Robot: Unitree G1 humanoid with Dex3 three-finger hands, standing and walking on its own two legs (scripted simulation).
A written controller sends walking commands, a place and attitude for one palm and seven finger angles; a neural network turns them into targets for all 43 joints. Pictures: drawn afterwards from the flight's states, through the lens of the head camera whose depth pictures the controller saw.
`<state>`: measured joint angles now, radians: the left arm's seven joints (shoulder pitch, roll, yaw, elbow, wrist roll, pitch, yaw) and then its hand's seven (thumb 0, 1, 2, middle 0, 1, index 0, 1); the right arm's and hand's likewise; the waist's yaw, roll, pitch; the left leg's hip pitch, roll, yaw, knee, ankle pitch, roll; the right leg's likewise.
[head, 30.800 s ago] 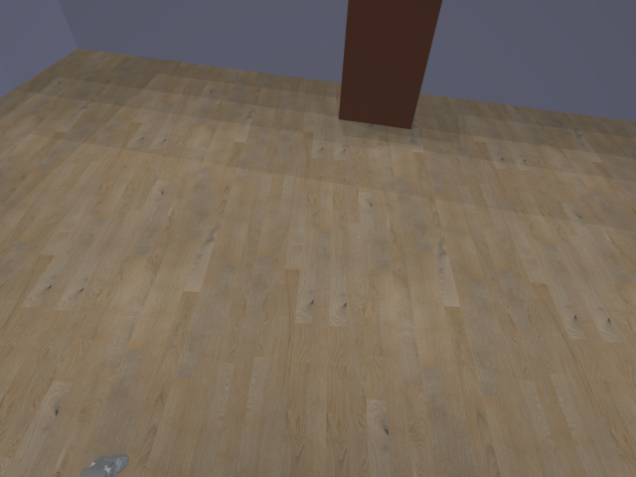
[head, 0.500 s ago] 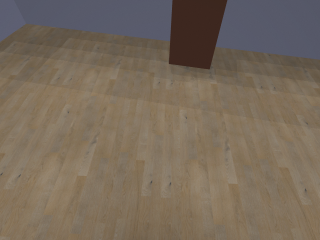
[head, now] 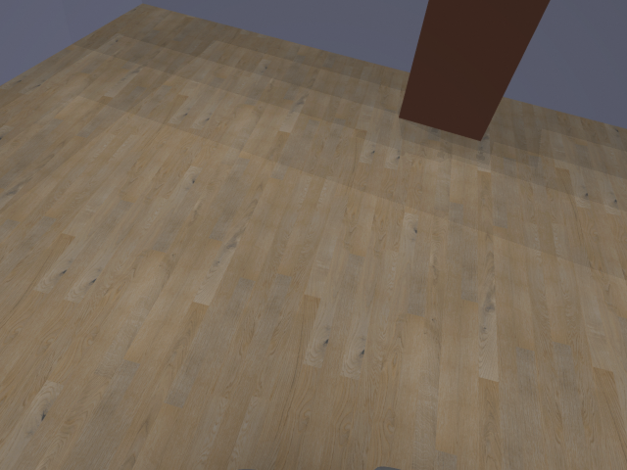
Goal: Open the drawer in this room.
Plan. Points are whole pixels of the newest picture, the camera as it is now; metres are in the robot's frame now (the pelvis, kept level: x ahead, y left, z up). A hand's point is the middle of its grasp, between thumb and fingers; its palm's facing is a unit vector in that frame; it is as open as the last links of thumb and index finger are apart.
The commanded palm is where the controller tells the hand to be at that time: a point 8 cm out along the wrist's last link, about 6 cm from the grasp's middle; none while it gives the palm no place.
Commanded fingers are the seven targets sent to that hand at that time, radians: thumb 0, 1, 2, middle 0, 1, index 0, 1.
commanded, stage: turn or walk to find it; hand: left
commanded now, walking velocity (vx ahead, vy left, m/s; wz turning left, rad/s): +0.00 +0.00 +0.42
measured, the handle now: out of the picture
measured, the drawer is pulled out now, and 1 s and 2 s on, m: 0.00 0.00 0.00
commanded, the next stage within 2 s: stand and wait in 0.12 s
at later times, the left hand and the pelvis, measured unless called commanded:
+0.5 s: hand out of the picture -0.05 +0.09 -0.15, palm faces +0.13 -0.98 -0.16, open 7.3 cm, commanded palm none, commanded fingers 0.00 0.90 0.90 -0.20 -0.30 -0.20 -0.30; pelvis +0.02 -0.06 +0.01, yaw +0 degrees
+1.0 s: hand (201, 376) +0.26 +0.20 -0.17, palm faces -0.15 -0.96 -0.22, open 7.3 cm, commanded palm none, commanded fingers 0.00 0.90 0.90 -0.20 -0.30 -0.20 -0.30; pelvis +0.16 +0.00 +0.01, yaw -13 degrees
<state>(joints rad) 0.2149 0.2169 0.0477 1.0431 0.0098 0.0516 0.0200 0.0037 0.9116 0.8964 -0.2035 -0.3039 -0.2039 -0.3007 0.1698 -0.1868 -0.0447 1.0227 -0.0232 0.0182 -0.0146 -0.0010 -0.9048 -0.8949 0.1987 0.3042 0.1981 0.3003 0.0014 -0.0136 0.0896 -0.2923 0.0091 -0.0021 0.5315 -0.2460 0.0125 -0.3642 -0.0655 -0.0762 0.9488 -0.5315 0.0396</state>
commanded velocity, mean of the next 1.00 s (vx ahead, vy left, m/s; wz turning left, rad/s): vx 0.30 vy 0.00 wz -0.30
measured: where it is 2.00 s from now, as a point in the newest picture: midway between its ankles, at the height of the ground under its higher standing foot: (352, 344)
